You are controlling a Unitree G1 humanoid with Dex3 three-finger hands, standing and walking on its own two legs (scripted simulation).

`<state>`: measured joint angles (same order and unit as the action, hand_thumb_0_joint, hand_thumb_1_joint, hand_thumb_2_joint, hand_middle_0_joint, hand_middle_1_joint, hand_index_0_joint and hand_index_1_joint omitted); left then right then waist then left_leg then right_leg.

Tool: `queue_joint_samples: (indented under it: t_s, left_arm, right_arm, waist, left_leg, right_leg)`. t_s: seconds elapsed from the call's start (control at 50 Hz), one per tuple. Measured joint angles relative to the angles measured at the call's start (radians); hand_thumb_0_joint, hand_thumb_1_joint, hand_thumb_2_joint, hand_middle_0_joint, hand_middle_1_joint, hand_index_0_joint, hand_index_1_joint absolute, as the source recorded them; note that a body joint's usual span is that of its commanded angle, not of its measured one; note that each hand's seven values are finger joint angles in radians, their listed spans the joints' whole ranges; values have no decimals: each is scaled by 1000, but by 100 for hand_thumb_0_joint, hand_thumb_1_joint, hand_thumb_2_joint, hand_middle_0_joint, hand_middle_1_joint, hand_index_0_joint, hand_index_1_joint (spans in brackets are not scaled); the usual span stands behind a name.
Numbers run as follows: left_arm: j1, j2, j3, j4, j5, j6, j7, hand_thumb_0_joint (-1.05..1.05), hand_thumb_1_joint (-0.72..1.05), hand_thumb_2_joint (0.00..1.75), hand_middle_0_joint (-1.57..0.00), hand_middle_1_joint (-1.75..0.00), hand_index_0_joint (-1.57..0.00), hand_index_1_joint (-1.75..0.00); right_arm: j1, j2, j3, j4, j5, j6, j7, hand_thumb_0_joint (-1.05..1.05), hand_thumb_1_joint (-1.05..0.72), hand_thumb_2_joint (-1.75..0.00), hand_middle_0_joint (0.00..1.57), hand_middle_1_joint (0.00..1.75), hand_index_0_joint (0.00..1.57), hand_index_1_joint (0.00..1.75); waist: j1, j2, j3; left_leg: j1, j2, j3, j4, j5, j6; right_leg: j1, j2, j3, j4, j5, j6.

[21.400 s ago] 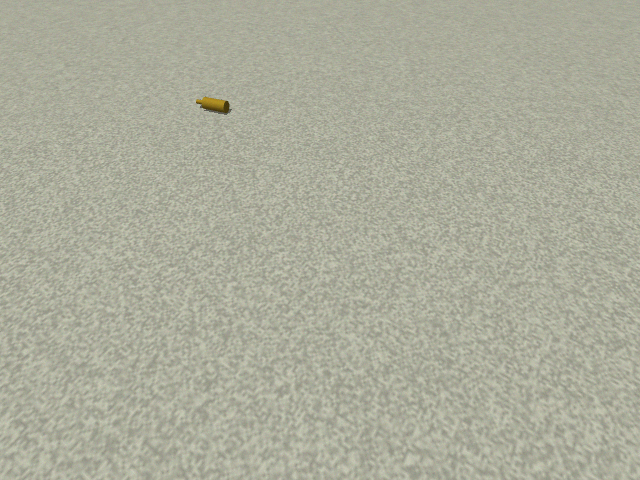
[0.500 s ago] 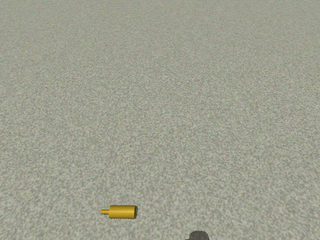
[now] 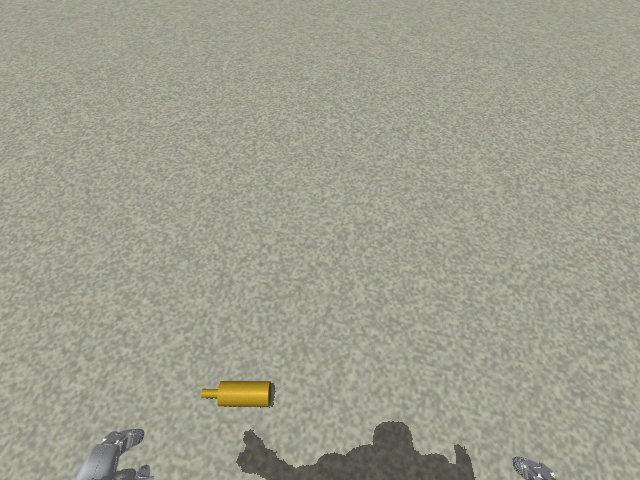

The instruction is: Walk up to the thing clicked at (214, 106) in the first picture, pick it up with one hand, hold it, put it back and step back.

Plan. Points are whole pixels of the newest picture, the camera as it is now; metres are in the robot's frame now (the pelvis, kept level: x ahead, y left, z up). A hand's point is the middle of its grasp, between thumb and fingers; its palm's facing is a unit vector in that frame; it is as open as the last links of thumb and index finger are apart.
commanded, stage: rise first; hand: left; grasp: from above
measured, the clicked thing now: (236, 393) +0.40 +0.26 -0.74
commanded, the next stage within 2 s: none
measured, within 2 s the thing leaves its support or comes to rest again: neither
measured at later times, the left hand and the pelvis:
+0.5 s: hand out of the picture +0.14 +0.26 -0.22, palm faces -0.17 -0.87 -0.46, open 14.0 cm; pelvis +0.00 +0.02 -0.07, yaw -1 degrees
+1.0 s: hand (175, 455) +0.20 +0.28 -0.37, palm faces -0.42 -0.57 -0.70, open 14.1 cm; pelvis -0.04 +0.01 -0.23, yaw -2 degrees
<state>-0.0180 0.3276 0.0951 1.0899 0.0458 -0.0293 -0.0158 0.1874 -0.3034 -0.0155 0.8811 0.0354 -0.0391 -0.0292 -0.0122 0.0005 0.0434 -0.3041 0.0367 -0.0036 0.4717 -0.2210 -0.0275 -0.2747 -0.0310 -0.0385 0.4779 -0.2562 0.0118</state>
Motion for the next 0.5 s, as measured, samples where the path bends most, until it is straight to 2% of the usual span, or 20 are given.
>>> queue_joint_samples:
  t_s: [0.08, 0.22, 0.34, 0.5]
  left_arm:
    - [-33, 9, 50, -39, 72, 11, -13, 1, 49, 94, -15, -69, -16, -68]
    - [33, -11, 54, -172, 124, 100, 15, 0, 0, 97, -9, -94, -10, -93]
    - [101, -24, 60, -295, 161, 121, 21, 0, -32, 99, -8, -103, -9, -102]
    - [206, -32, 45, -499, 224, 161, 31, 0, -51, 101, -8, -105, -7, -106]
  right_arm:
    - [28, 43, -15, -82, -12, -4, 10, 0, -92, -91, 20, 29, 21, 30]
    - [72, 66, -19, -175, -12, -2, 22, 1, -91, -91, 20, 30, 21, 30]
    - [68, 62, -30, -232, -20, -33, 25, 1, -90, -90, 20, 30, 21, 30]
    - [24, 63, -34, -284, -27, -63, 20, 1, -90, -90, 20, 29, 21, 29]
  waist:
    - [-9, -12, -29]
    - [-23, 0, -75]
    - [-19, 0, -110]
    - [-12, 0, -142]
  left_leg:
    - [-114, 4, 9, 105, -43, -1]
    - [-230, 3, 15, 239, -110, 7]
    - [-390, 3, 9, 418, -190, 13]
    - [-563, 6, -5, 607, -271, 17]
  right_leg:
    - [-120, 1, 14, 108, -41, 0]
    - [-232, -2, 24, 228, -98, 8]
    - [-386, -5, 27, 397, -173, 16]
    - [-546, -4, 21, 570, -249, 21]
